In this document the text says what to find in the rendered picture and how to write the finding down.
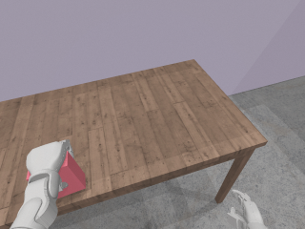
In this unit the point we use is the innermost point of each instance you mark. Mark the robot left hand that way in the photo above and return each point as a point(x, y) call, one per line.
point(50, 156)

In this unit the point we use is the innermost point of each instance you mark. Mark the robot left forearm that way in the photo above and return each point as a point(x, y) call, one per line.
point(39, 209)

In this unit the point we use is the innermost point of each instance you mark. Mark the table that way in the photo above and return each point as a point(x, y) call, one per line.
point(127, 133)

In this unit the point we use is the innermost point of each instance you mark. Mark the sponge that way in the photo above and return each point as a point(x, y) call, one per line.
point(71, 173)

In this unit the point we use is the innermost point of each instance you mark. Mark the robot right hand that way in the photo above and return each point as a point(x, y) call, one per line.
point(239, 218)

